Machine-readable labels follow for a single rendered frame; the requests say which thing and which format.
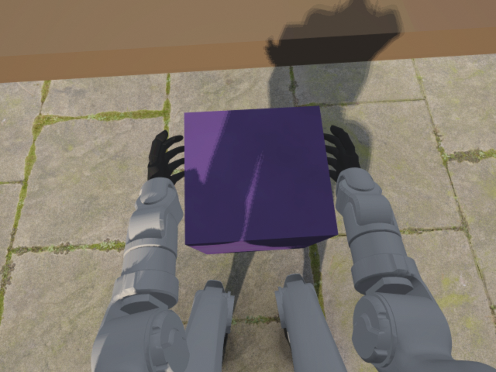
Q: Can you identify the robot right upper arm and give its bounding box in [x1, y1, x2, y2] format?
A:
[352, 292, 496, 372]

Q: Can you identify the robot right forearm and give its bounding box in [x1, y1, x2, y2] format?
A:
[336, 167, 452, 351]

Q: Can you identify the left robot thigh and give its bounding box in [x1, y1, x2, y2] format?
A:
[185, 286, 235, 372]

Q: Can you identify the right robot foot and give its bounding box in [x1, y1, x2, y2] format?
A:
[284, 328, 291, 348]

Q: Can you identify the carton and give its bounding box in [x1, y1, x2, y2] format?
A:
[184, 105, 339, 254]

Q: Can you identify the robot right hand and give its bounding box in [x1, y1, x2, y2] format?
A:
[323, 125, 360, 182]

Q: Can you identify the robot left forearm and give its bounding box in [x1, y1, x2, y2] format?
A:
[91, 177, 184, 372]

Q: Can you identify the robot left hand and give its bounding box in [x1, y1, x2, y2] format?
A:
[147, 130, 184, 185]

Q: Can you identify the robot left upper arm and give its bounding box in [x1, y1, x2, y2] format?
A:
[91, 308, 190, 372]

